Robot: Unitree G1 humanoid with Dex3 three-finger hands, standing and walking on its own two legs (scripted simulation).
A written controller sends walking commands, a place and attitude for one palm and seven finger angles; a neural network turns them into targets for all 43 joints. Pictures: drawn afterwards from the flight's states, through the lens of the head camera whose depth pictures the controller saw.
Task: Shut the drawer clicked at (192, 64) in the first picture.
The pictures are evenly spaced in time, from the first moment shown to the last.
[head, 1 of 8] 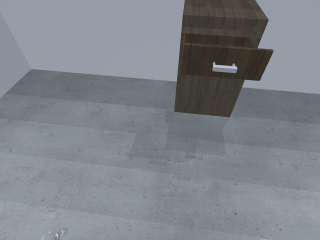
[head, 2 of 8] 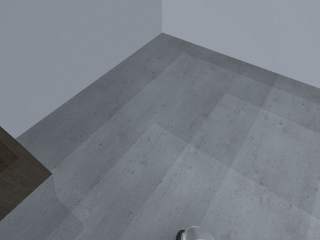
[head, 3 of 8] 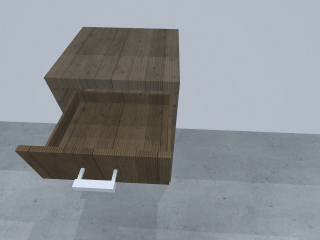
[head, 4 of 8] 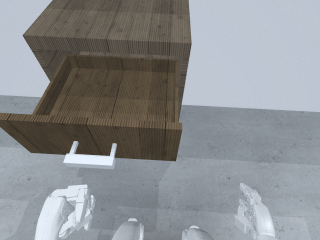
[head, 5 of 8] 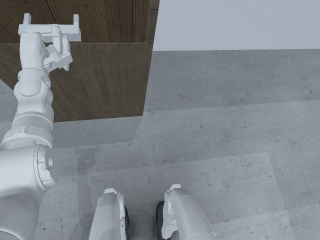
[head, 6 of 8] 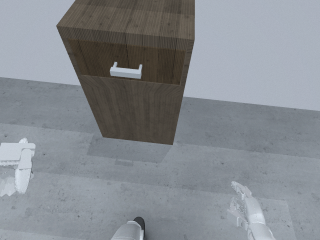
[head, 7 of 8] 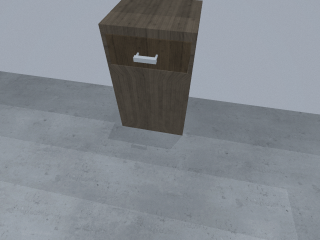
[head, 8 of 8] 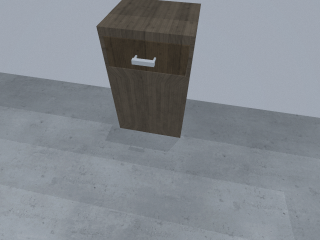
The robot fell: no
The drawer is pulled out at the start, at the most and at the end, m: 0.28 0.28 0.00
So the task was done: yes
